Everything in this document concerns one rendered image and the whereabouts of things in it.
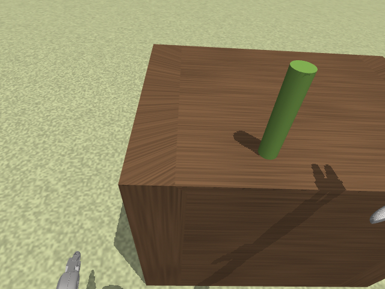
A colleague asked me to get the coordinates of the left robot hand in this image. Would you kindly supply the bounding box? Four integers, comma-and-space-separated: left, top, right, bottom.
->
56, 251, 81, 289

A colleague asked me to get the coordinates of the can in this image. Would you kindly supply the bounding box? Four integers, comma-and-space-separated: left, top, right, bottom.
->
258, 60, 318, 160

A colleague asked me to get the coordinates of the right robot hand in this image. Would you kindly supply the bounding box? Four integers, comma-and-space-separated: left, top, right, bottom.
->
369, 206, 385, 224

